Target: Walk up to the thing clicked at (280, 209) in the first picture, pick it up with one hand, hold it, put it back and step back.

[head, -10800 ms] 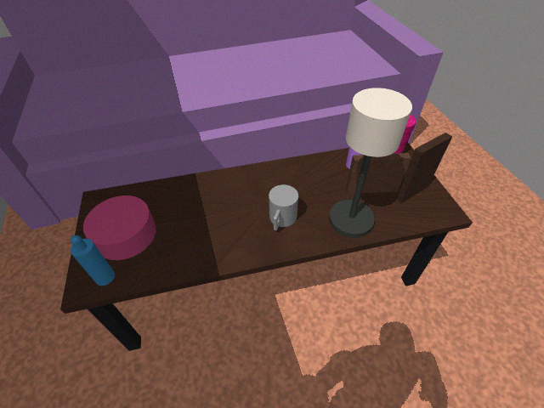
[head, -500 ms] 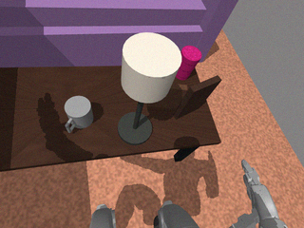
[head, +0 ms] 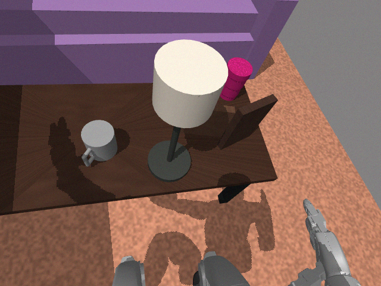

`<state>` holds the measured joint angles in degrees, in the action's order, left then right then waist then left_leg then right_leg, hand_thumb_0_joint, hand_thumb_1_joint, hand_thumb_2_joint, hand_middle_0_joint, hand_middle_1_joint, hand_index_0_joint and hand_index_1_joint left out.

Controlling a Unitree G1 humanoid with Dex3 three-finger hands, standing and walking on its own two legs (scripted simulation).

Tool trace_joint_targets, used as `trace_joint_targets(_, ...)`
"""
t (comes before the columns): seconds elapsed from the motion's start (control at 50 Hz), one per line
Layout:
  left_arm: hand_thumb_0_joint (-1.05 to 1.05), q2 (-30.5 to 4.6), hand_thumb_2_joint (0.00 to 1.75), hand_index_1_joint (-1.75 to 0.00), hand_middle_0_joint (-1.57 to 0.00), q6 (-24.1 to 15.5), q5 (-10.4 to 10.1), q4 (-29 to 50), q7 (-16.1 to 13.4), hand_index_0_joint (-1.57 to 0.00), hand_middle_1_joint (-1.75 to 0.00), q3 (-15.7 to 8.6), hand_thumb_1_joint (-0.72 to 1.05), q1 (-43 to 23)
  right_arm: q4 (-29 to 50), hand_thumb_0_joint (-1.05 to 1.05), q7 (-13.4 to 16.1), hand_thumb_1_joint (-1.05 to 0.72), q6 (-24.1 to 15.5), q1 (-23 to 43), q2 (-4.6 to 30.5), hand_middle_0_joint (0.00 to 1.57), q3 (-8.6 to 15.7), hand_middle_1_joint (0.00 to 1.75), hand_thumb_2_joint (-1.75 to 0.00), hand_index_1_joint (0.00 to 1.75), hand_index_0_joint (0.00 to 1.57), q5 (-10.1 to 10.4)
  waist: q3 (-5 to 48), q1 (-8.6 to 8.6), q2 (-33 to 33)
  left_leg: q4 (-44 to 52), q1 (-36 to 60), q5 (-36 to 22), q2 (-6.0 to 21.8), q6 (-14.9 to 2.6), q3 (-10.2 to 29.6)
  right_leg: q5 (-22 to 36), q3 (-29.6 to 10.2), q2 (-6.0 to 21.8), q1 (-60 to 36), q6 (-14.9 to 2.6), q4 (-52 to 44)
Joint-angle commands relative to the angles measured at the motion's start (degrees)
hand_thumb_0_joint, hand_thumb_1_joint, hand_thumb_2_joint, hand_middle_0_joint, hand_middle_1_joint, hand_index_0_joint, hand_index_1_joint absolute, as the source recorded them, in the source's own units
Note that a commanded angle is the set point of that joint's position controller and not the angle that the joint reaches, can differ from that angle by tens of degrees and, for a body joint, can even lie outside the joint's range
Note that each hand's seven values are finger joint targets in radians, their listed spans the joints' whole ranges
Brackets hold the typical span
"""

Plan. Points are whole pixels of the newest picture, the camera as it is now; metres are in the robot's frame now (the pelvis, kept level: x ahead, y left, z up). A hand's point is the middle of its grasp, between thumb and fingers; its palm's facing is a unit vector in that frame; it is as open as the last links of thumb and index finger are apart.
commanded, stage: go down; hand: left
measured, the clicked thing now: (97, 145) +0.51 +0.20 -0.21
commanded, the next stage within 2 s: none
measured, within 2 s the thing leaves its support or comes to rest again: neither
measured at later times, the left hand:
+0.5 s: hand out of the picture +0.44 +0.38 +0.08, palm faces +0.25 -0.97 -0.01, open 16.9 cm
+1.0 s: hand out of the picture +0.44 +0.38 +0.09, palm faces +0.25 -0.97 -0.02, open 17.0 cm
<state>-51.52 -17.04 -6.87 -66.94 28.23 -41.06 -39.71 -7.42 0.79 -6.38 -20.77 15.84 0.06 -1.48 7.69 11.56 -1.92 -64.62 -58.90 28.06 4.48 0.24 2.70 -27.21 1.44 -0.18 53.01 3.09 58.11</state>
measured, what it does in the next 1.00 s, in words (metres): stands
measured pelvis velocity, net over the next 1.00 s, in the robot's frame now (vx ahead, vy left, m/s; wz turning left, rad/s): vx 0.00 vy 0.00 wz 0.00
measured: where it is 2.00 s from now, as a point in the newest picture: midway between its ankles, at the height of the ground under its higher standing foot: outside the picture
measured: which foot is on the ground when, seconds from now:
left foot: down 0.00-1.00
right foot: down 0.00-1.00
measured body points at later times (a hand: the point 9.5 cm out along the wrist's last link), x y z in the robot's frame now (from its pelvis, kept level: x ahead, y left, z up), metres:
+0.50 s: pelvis +0.00 +0.00 +0.00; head +0.12 +0.06 +0.43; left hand +0.42 +0.43 +0.08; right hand +0.16 -0.26 +0.01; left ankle +0.02 +0.11 -0.66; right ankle +0.00 -0.16 -0.66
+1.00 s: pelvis +0.00 +0.00 +0.00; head +0.12 +0.06 +0.43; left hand +0.42 +0.43 +0.09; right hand +0.15 -0.26 +0.00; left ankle +0.02 +0.11 -0.66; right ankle +0.00 -0.16 -0.66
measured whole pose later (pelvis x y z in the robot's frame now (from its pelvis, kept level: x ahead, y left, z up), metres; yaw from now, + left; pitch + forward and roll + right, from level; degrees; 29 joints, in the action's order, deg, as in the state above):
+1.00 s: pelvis +0.00 +0.00 +0.00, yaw +0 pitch +22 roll -5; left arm -53.9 -16.0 -5.8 -69.0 28.3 -40.0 -42.4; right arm -5.7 0.4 -6.7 -21.3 15.9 -0.8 -1.5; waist 7.6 12.1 -1.9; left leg -64.8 -59.3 27.7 4.5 0.3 2.8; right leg -26.8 1.4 -0.3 53.4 3.0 58.3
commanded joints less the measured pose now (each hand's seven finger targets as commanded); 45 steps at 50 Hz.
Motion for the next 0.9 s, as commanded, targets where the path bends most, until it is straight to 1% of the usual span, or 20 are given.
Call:
trace_joint_targets(0.0,0.00,-20.80,0.11,-0.07,-0.04,-4.14,-2.48,11.92,1.03,-0.03,-0.06,-1.98,-0.39,-14.68,8.51,0.00,1.05,0.54,-2.99,-1.71,10.61,0.05,6.07,0.05,-0.05,0.05,0.05,0.45,23.64,-3.04,17.13,7.73,25.93,-24.08,-1.78,0.50,0.08,15.79,2.12,-1.72,-4.22,-4.22,-4.84)
trace_joint_targets(0.08,0.00,-23.21,0.11,-0.06,-0.03,-4.93,-2.88,14.52,1.20,-0.03,-0.05,-3.13,-0.39,-17.93,9.63,0.00,1.16,0.54,-3.52,-3.08,10.50,0.05,5.33,0.05,-0.05,0.05,0.05,0.48,25.60,-2.23,18.28,7.10,27.23,-24.24,-1.74,0.53,0.18,16.36,1.88,-1.63,-4.64,-4.07,-4.59)
trace_joint_targets(0.1,0.00,-20.59,0.11,-0.06,-0.03,-4.57,-3.21,11.57,1.53,-0.03,-0.05,-2.04,-0.39,-15.99,9.92,0.00,1.05,0.54,-3.51,-2.57,10.69,0.05,5.38,0.05,-0.05,0.05,0.05,0.43,26.30,-2.26,17.60,6.97,28.50,-26.55,-1.53,0.63,0.37,17.20,2.05,-1.66,-4.16,-4.12,-4.48)
trace_joint_targets(0.14,0.00,-20.55,0.10,-0.05,-0.04,-4.66,-2.83,14.88,1.79,-0.03,-0.04,-0.94,-0.38,-18.36,8.92,0.00,1.14,0.54,-3.48,-3.68,11.20,0.05,6.23,0.05,-0.06,0.05,0.05,0.09,27.85,-1.49,20.26,6.42,31.18,-29.14,-1.55,0.78,0.26,18.55,1.82,-1.51,-3.33,-4.04,-4.53)
trace_joint_targets(0.18,0.00,-19.69,0.10,-0.05,-0.04,-3.86,-2.75,12.42,1.54,-0.03,-0.04,-0.63,-0.38,-16.00,9.87,0.00,0.95,0.54,-3.62,-3.36,11.65,0.05,6.17,0.05,-0.06,0.05,0.05,0.16,27.28,-1.79,19.09,6.57,31.83,-31.18,-1.18,1.01,0.81,18.82,2.32,-1.72,-2.92,-4.07,-4.46)
trace_joint_targets(0.22,0.00,-23.27,0.10,-0.05,-0.04,-4.13,-2.56,17.30,0.98,-0.03,-0.04,-2.76,-0.39,-18.90,9.14,0.00,0.83,0.53,-3.35,-3.12,11.78,0.05,6.36,0.05,-0.06,0.05,0.05,0.07,28.94,-2.86,21.46,6.81,33.14,-31.84,-1.23,1.15,0.88,18.58,2.27,-1.56,-3.09,-4.21,-4.54)
trace_joint_targets(0.24,0.00,-22.34,0.11,-0.06,-0.04,-3.93,-2.23,16.40,0.98,-0.03,-0.05,-2.00,-0.39,-18.31,9.35,0.00,0.82,0.53,-3.45,-2.89,12.00,0.05,7.00,0.05,-0.06,0.05,0.05,0.19,28.18,-2.39,21.16,7.11,33.83,-31.94,-1.00,1.33,1.17,18.04,2.54,-1.71,-2.56,-4.27,-4.58)
trace_joint_targets(0.26,0.00,-23.80,0.11,-0.06,-0.04,-3.97,-1.92,18.02,0.69,-0.03,-0.05,-2.64,-0.39,-19.75,9.78,0.00,0.68,0.53,-3.45,-2.58,11.32,0.05,6.01,0.05,-0.06,0.05,0.05,0.18,27.77,-2.71,22.24,7.29,33.25,-31.28,-1.18,1.32,1.00,17.76,2.30,-1.61,-3.17,-4.33,-4.70)
trace_joint_targets(0.32,0.00,-18.98,0.11,-0.06,-0.04,-2.46,-1.70,10.18,0.53,-0.03,-0.05,-0.28,-0.41,-14.93,9.26,0.00,0.39,0.53,-3.08,-2.68,10.98,0.05,6.03,0.05,-0.06,0.05,0.05,0.35,22.24,-2.17,17.69,8.16,28.73,-27.26,-1.42,0.89,0.75,16.71,2.46,-1.81,-3.26,-4.22,-5.43)
trace_joint_targets(0.34,0.00,-22.43,0.10,-0.06,-0.04,-3.07,-1.82,13.38,0.21,-0.03,-0.05,-1.82,-0.42,-17.38,6.98,0.00,0.52,0.53,-2.92,-2.59,11.44,0.05,6.54,0.05,-0.06,0.05,0.05,0.36,22.00,-2.79,19.33,8.10,27.91,-25.70,-1.45,0.87,0.80,15.52,2.31,-1.75,-2.36,-4.24,-5.17)
trace_joint_targets(0.38,0.00,-23.38,0.10,-0.05,-0.03,-3.26,-1.65,12.11,0.32,-0.03,-0.05,-2.74,-0.40,-17.73,9.63,0.00,0.26,0.53,-3.04,-1.23,10.61,0.05,5.53,0.05,-0.06,0.05,0.05,0.30,24.36,-2.58,18.48,7.32,28.45,-27.00,-1.30,0.59,0.82,16.23,2.33,-1.75,-3.09,-4.25,-5.01)
trace_joint_targets(0.42,0.00,-19.80,0.11,-0.06,-0.04,-3.01,-1.25,9.60,0.90,-0.03,-0.05,-0.55,-0.41,-15.89,10.38,0.00,0.11,0.54,-3.22,-1.82,10.07,0.05,5.43,0.05,-0.05,0.05,0.05,0.30,23.28,-1.82,15.85,7.21,27.15,-26.19,-1.56,0.17,0.40,17.03,2.10,-1.72,-3.62,-4.08,-5.20)
trace_joint_targets(0.48,0.00,-22.07,0.10,-0.06,-0.03,-3.59,-1.70,8.57,0.82,-0.03,-0.05,-1.73,-0.42,-16.91,11.86,0.00,0.32,0.54,-3.39,-0.94,10.92,0.05,5.66,0.05,-0.05,0.05,0.05,0.56,22.91,-1.87,14.10,7.18,23.72,-20.89,-2.12,-0.40,-0.30,15.50,1.43,-1.71,-5.20,-3.83,-5.46)
trace_joint_targets(0.56,0.00,-22.77,0.10,-0.06,-0.04,-4.22,-1.63,10.30,1.40,-0.03,-0.05,-1.84,-0.44,-19.38,12.38,0.00,0.46,0.54,-3.89,-1.84,10.88,0.05,5.78,0.05,-0.05,0.05,0.05,0.36,27.11,-0.77,16.40,5.99,28.18,-26.06,-1.59,0.00,0.20,17.49,1.65,-1.68,-3.22,-3.87,-4.53)
trace_joint_targets(0.66,0.00,-26.67,0.11,-0.07,-0.04,-4.09,-0.63,12.45,0.45,-0.04,-0.06,-3.19,-0.44,-20.56,10.06,0.00,0.50,0.53,-3.32,-3.91,11.88,0.05,6.46,0.05,-0.05,0.05,0.05,0.06,27.30,-2.05,19.40,6.30,28.88,-25.46,-1.79,0.59,0.28,16.36,1.66,-1.58,-3.02,-4.06,-4.36)
trace_joint_targets(0.72,0.00,-25.98,0.11,-0.06,-0.04,-3.67,-0.35,12.84,0.23,-0.03,-0.06,-2.91,-0.41,-20.29,11.27,0.00,0.46,0.54,-3.28,-2.62,11.61,0.05,6.36,0.05,-0.05,0.05,0.05,-0.02,28.26,-2.47,21.77,6.56,31.22,-28.28,-1.32,1.21,0.71,16.49,2.19,-1.79,-2.29,-4.21,-4.34)
trace_joint_targets(0.74,0.00,-25.86,0.11,-0.07,-0.04,-3.41,0.04,12.95,0.10,-0.03,-0.06,-2.20,-0.41,-21.11,10.25,0.00,0.26,0.53,-3.07,-3.01,10.48,0.05,4.94,0.05,-0.06,0.05,0.05,0.06,27.13,-2.29,21.67,6.83,30.47,-27.37,-1.49,1.06,0.54,16.14,2.08,-1.77,-2.38,-4.27,-4.56)
trace_joint_targets(0.78,0.00,-25.39,0.11,-0.07,-0.04,-3.18,0.06,13.00,-0.05,-0.03,-0.06,-2.11,-0.42,-20.74,11.44,0.00,0.49,0.53,-3.07,-0.87,11.10,0.05,5.83,0.05,-0.06,0.05,0.05,0.14,26.65,-2.29,21.23,7.22,29.27,-25.16,-1.71,0.82,0.28,15.40,1.79,-1.67,-3.18,-4.32,-4.84)
trace_joint_targets(0.82,0.00,-22.15,0.11,-0.07,-0.04,-2.43,-0.32,9.80,0.48,-0.03,-0.06,-0.16,-0.43,-19.73,10.08,0.00,0.47,0.53,-3.01,-1.39,10.32,0.05,4.86,0.05,-0.06,0.05,0.05,0.08,25.03,-1.90,20.21,7.60,28.59,-24.42,-1.45,0.82,0.39,14.88,2.09,-1.84,-2.56,-4.29,-5.18)
trace_joint_targets(0.88,0.00,-24.88,0.11,-0.07,-0.04,-2.48,-0.20,9.91,-0.12,-0.03,-0.06,-1.34,-0.42,-20.13,9.91,0.00,0.82,0.53,-2.91,-1.53,11.31,0.05,5.89,0.05,-0.05,0.05,0.05,0.32,22.87,-1.95,19.07,8.15,26.06,-20.88,-1.56,0.56,0.31,13.30,2.04,-1.94,-2.65,-4.33,-5.37)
